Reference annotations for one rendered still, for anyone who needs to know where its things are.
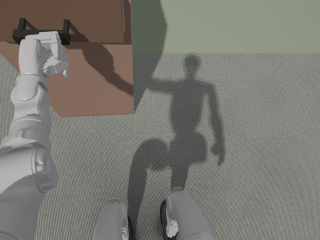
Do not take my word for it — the left robot hand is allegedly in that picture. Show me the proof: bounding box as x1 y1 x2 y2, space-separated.
18 31 70 83

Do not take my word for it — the right robot thigh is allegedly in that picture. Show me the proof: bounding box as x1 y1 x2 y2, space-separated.
166 191 216 240

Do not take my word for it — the drawer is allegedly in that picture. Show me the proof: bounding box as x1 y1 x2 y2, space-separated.
0 0 124 43

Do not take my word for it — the left robot shin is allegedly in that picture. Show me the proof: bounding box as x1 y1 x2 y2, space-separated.
102 198 129 240

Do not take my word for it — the cabinet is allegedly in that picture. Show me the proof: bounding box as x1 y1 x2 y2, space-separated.
0 0 134 118

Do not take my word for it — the handle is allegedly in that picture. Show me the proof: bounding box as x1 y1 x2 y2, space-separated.
12 18 71 45

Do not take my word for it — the left robot forearm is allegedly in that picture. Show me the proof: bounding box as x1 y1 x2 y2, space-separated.
0 74 52 156

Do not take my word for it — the left robot upper arm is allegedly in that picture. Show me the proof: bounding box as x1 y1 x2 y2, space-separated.
0 148 58 240

